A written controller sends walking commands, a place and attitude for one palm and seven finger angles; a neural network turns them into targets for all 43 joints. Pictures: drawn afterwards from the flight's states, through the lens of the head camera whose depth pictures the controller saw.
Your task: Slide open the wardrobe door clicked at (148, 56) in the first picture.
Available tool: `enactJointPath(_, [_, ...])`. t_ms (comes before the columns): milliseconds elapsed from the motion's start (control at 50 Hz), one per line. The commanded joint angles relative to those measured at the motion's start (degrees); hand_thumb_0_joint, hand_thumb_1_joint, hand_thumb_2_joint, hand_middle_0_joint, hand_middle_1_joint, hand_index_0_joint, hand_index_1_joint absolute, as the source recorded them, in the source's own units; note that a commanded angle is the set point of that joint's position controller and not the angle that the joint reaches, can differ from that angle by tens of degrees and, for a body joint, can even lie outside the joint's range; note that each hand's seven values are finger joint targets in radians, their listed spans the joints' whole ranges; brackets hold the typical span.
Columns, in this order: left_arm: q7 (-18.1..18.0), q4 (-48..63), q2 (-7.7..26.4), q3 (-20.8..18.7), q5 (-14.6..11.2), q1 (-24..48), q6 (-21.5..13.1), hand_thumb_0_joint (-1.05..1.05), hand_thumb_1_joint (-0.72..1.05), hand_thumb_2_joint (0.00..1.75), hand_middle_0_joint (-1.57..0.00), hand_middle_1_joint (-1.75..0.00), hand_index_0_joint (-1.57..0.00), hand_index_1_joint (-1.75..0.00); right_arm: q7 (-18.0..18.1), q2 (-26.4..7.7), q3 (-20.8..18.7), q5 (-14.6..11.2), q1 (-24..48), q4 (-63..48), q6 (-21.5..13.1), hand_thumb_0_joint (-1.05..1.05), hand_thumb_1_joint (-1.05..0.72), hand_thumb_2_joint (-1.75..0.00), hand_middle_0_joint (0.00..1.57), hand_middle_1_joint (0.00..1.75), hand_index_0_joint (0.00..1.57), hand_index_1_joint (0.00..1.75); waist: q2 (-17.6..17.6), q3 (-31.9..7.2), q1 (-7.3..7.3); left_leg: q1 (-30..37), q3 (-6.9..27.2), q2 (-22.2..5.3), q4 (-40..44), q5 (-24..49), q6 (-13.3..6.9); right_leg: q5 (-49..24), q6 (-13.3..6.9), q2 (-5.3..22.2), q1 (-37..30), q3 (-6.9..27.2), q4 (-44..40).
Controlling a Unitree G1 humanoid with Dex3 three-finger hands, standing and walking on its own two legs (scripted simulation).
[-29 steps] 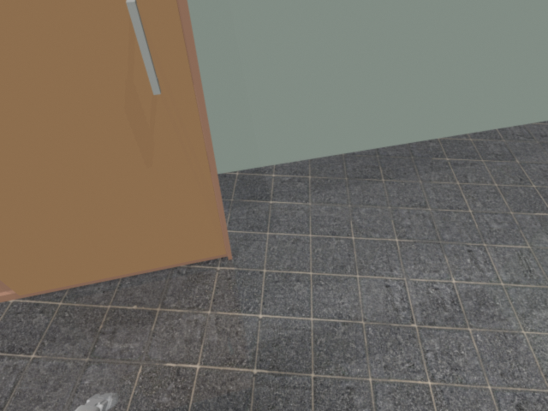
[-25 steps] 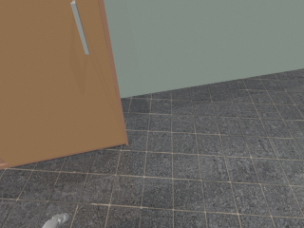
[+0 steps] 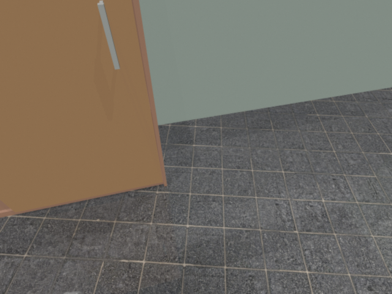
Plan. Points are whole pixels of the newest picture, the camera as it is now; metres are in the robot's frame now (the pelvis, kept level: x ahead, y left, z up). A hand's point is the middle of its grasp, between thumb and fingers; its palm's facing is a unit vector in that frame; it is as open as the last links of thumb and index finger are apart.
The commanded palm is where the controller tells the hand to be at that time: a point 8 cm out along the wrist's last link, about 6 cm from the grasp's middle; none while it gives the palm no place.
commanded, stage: stand and wait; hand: right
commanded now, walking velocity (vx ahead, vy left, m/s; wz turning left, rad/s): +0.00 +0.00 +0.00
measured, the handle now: (109, 36) +0.79 +0.32 +0.16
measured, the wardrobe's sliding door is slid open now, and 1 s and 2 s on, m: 0.00 0.00 0.00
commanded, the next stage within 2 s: look at it before walking up in 0.54 s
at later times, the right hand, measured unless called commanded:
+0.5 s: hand out of the picture +0.07 -0.23 -0.15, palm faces -0.04 +0.94 -0.33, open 7.4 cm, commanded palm none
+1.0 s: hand out of the picture +0.08 -0.23 -0.15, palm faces -0.03 +0.94 -0.34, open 7.4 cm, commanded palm none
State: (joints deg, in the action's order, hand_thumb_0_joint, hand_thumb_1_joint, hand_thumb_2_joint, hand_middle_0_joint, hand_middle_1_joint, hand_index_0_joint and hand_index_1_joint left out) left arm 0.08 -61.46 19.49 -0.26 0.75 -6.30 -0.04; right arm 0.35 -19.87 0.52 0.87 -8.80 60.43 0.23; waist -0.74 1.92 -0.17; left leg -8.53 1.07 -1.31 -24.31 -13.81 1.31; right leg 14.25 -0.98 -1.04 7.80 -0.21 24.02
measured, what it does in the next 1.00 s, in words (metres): stands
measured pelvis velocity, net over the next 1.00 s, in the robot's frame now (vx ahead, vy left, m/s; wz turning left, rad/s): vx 0.00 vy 0.01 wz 0.00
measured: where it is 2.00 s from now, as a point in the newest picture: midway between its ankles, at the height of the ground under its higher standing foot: outside the picture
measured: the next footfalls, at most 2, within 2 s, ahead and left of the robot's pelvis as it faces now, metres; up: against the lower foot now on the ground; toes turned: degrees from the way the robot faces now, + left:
none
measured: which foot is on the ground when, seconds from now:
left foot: down 0.00-1.00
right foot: down 0.00-1.00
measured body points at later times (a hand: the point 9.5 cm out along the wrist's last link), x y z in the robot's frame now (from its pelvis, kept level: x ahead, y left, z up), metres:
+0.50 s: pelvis -0.01 +0.01 +0.00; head -0.01 +0.01 +0.45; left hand +0.06 +0.31 -0.13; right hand +0.07 -0.28 -0.13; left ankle -0.01 +0.13 -0.74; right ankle -0.01 -0.11 -0.74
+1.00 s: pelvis +0.00 +0.01 +0.00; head +0.00 +0.01 +0.45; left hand +0.08 +0.31 -0.13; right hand +0.08 -0.28 -0.13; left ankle -0.01 +0.14 -0.74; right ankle -0.01 -0.11 -0.74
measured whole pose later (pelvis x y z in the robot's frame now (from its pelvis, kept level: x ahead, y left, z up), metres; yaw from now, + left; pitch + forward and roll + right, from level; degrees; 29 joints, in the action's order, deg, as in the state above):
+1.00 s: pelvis +0.00 +0.01 +0.00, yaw +0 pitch -2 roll +0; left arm 0.0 -63.7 19.2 0.2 0.6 -6.0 -0.6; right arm 0.3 -19.4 0.4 0.9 -7.5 62.1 -0.4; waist -0.4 1.8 -0.1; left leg -7.9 0.8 -0.2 -21.5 -12.1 0.2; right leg 12.2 0.2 0.1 6.8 0.0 20.5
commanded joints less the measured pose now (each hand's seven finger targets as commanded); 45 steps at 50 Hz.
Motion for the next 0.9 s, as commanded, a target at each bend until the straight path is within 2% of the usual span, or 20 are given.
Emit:
enactJointPath(0, [-0.7,3.57,11.47,-2.32,-0.26,3.55,-1.73,0.0,0.9,0.9,-0.2,-0.3,-0.2,-0.3,0.48,-11.33,-2.61,-0.29,3.99,-3.61,-1.61,0.0,-0.9,-0.9,0.2,0.3,0.2,0.3,0.33,-3.64,0.12,1.37,4.54,-5.61,3.73,9.9,-2.94,-9.6,-1.04,7.03,0.68,5.84,-5.06])
enactJointPath(80, [-0.72,2.82,11.71,-2.19,-0.23,3.55,-1.83,0.0,0.9,0.9,-0.2,-0.3,-0.2,-0.3,0.38,-11.4,-2.52,-0.33,3.7,-2.98,-1.57,0.0,-0.9,-0.9,0.2,0.3,0.2,0.3,0.98,-2.97,0.0,0.4,4.87,-5.57,4.46,8.07,-2.88,-8.21,-0.95,7.2,0.4,5.84,-5.92])
enactJointPath(140, [-0.69,2.49,11.51,-2.15,-0.25,3.16,-1.85,0.0,0.9,0.9,-0.2,-0.3,-0.2,-0.3,0.41,-11.48,-2.59,-0.3,3.72,-2.7,-1.78,0.0,-0.9,-0.9,0.2,0.3,0.2,0.3,-0.45,-3.36,-0.01,0.83,5.21,-5.84,4.81,8.82,-3.05,-8.84,-0.79,7.14,0.3,5.82,-5.75])
enactJointPath(220, [-0.64,1.88,11.41,-2.07,-0.26,2.93,-1.81,0.0,0.9,0.9,-0.2,-0.3,-0.2,-0.3,0.43,-11.4,-2.48,-0.3,3.83,-2.4,-1.77,0.0,-0.9,-0.9,0.2,0.3,0.2,0.3,0.52,-2.79,0.01,0.4,5.37,-5.76,5.31,7.48,-3.01,-7.85,-0.65,7.2,0.62,5.76,-6.15])
enactJointPath(420, [-0.54,1.44,11.06,-2.05,-0.19,2.39,-1.72,0.0,0.9,0.9,-0.2,-0.3,-0.2,-0.3,0.34,-11.32,-2.55,-0.2,3.96,-2.32,-1.82,0.0,-0.9,-0.9,0.2,0.3,0.2,0.3,-0.47,-1.79,0.07,-0.96,6.27,-5.61,6.78,3.28,-3.06,-5.47,-0.44,7.01,1.16,5.95,-6.64])
enactJointPath(580, [-0.69,1.29,11.26,-2.05,-0.22,2.22,-1.99,0.0,0.9,0.9,-0.2,-0.3,-0.2,-0.3,0.3,-11.06,-2.58,-0.27,3.66,-2.1,-1.92,0.0,-0.9,-0.9,0.2,0.3,0.2,0.3,0.85,-3.52,0.12,0.02,5.93,-5.54,6.01,7.35,-3.11,-8.48,-0.43,7.52,-0.09,5.92,-6.31])
enactJointPath(620, [-0.7,1.31,11.16,-2.02,-0.27,2.04,-2.01,0.0,0.9,0.9,-0.2,-0.3,-0.2,-0.3,0.38,-11.15,-2.58,-0.28,3.56,-2.07,-2.01,0.0,-0.9,-0.9,0.2,0.3,0.2,0.3,0.3,-4.3,0.08,0.98,5.66,-5.68,5.6,9.13,-3.16,-9.52,-0.36,7.55,-0.19,5.82,-6.18])
enactJointPath(880, [-0.94,1.12,11.53,-1.92,-0.3,2.39,-2.03,0.0,0.9,0.9,-0.2,-0.3,-0.2,-0.3,0.43,-11.11,-2.64,-0.26,3.61,-1.73,-1.81,0.0,-0.9,-0.9,0.2,0.3,0.2,0.3,1.34,-3.62,0.0,1.53,5.01,-5.5,5.48,11.32,-2.89,-11.61,-0.34,7.9,-1.04,5.55,-6.85])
